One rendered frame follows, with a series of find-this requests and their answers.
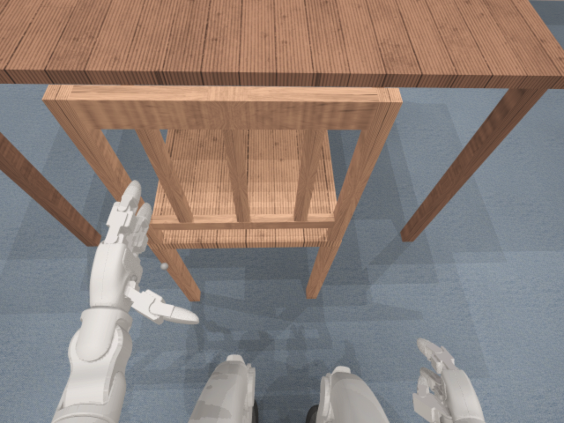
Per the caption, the robot left forearm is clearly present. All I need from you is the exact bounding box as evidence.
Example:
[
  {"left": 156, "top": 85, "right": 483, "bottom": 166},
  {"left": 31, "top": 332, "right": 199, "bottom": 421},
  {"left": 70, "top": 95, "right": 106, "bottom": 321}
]
[{"left": 51, "top": 306, "right": 133, "bottom": 423}]

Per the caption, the chair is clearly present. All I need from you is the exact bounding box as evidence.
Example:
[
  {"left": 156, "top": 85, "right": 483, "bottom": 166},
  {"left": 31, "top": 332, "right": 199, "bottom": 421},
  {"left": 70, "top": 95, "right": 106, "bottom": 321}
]
[{"left": 42, "top": 85, "right": 403, "bottom": 301}]

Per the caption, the robot thigh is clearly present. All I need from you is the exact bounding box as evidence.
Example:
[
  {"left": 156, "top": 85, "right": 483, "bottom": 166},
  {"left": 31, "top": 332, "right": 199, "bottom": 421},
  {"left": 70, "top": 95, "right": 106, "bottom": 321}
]
[
  {"left": 188, "top": 360, "right": 256, "bottom": 423},
  {"left": 319, "top": 372, "right": 389, "bottom": 423}
]

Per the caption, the table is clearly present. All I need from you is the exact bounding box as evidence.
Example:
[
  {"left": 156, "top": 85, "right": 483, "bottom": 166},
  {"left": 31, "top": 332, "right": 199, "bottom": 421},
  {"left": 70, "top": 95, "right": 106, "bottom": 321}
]
[{"left": 0, "top": 0, "right": 564, "bottom": 247}]

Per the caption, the robot right thigh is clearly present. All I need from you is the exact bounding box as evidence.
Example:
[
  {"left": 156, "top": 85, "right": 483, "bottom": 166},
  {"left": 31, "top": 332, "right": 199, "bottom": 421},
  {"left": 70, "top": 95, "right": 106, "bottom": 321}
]
[{"left": 319, "top": 372, "right": 389, "bottom": 423}]

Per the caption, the robot left thigh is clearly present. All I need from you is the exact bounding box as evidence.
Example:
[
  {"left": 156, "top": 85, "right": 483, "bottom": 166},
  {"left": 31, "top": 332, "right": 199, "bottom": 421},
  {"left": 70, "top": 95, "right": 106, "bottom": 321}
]
[{"left": 188, "top": 360, "right": 256, "bottom": 423}]

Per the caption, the robot right hand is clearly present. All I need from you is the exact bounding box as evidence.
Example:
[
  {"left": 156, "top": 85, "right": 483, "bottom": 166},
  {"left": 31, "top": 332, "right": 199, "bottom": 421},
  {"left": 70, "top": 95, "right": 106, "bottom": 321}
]
[{"left": 412, "top": 338, "right": 485, "bottom": 423}]

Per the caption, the robot left hand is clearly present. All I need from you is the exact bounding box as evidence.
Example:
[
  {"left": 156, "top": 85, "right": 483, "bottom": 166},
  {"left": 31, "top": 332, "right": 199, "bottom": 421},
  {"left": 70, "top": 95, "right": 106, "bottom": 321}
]
[{"left": 90, "top": 180, "right": 199, "bottom": 325}]

